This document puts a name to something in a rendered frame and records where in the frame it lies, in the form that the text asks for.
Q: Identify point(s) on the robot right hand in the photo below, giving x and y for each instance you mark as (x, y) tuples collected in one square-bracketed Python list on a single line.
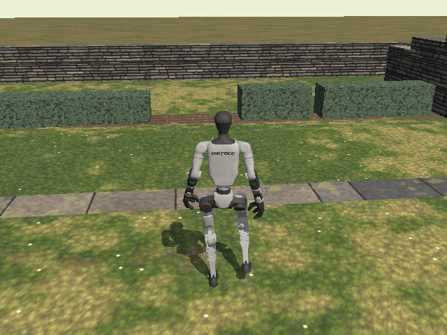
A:
[(260, 209)]

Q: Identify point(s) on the right robot forearm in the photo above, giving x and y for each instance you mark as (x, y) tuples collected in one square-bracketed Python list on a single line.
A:
[(256, 190)]

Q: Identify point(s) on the right robot upper arm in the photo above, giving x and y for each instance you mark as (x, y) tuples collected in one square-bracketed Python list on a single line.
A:
[(245, 148)]

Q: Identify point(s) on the humanoid robot head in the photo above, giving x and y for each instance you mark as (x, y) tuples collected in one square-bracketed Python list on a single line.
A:
[(223, 121)]

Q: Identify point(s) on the left robot upper arm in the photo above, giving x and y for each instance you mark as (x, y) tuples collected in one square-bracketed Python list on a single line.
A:
[(201, 148)]

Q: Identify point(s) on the left robot forearm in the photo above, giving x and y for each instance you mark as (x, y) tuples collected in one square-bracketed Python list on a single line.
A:
[(190, 186)]

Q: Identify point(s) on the robot left hand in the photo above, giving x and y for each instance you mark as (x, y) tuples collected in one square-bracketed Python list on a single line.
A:
[(186, 200)]

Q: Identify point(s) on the robot left foot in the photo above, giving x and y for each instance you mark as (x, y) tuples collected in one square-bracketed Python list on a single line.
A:
[(213, 280)]

